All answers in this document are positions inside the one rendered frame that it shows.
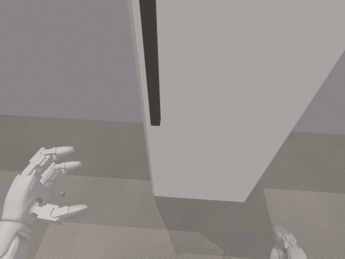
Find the left robot hand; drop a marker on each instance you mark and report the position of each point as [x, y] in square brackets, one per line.
[20, 203]

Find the robot left forearm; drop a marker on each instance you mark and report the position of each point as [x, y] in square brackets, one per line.
[14, 237]

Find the handle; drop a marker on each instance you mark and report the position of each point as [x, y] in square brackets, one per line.
[149, 34]

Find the fridge door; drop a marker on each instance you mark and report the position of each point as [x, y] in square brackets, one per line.
[235, 77]

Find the right robot hand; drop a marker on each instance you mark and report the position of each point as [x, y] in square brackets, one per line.
[289, 242]

